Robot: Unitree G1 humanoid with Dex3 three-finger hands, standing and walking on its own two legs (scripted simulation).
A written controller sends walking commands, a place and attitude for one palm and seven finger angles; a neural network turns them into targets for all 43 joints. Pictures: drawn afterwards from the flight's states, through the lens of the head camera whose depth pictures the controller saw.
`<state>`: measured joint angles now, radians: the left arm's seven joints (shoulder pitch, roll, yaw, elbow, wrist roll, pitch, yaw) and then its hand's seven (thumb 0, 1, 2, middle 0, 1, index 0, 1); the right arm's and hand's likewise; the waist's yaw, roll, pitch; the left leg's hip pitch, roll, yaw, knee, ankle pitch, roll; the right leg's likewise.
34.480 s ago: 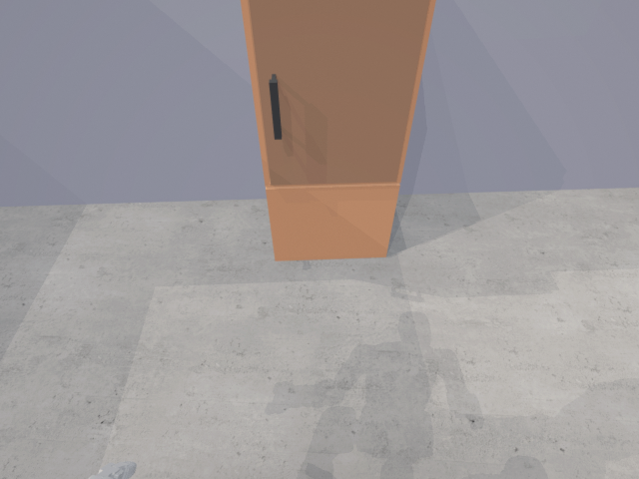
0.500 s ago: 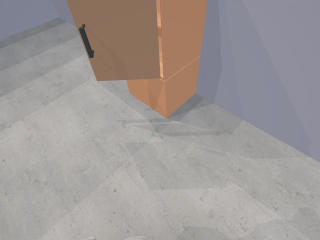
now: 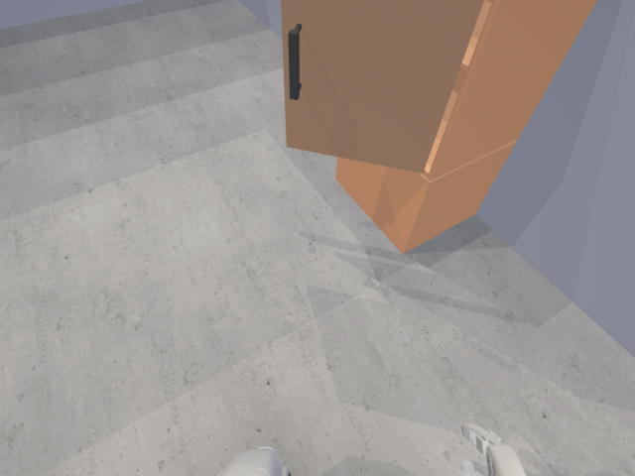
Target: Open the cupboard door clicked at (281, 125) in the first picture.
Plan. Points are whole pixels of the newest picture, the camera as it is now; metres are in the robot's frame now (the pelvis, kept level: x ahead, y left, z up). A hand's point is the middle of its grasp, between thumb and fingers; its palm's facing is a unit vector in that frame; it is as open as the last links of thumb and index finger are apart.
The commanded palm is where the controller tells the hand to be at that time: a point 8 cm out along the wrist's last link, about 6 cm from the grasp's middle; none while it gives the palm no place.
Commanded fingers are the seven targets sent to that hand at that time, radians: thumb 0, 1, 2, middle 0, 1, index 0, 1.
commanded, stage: take the last steps up to it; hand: left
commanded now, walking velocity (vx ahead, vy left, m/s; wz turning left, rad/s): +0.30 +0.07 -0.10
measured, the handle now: (296, 62) +0.98 +0.18 -0.03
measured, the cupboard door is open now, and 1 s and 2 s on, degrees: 44 44 44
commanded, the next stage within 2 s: come to a stop and stand still in 0.86 s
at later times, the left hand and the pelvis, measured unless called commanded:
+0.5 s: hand (230, 324) +0.33 +0.19 -0.13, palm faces -0.13 -0.97 -0.18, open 7.4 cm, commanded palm none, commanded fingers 0.00 0.90 0.90 -0.20 -0.30 -0.20 -0.30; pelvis +0.17 +0.03 +0.02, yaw -4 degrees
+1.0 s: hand (206, 346) +0.30 +0.23 -0.17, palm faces +0.01 -0.99 -0.15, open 7.3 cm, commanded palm none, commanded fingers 0.00 0.90 0.90 -0.20 -0.30 -0.20 -0.30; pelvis +0.35 +0.05 +0.01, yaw -5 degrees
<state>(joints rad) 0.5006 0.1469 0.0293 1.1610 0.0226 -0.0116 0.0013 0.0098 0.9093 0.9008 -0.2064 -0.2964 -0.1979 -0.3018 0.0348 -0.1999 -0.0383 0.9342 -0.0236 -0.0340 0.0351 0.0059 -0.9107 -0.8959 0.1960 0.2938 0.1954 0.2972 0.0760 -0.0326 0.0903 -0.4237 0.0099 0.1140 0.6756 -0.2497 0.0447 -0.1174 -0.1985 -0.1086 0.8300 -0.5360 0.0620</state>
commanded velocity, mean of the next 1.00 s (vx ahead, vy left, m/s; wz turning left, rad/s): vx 0.22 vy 0.02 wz -0.05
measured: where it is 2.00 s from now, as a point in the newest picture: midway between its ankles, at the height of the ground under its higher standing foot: (328, 417)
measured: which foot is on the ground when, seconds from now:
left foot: down 0.00-0.58, up 0.60-0.92, down 0.94-1.00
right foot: up 0.00-0.54, down 0.56-0.96, up 0.98-1.00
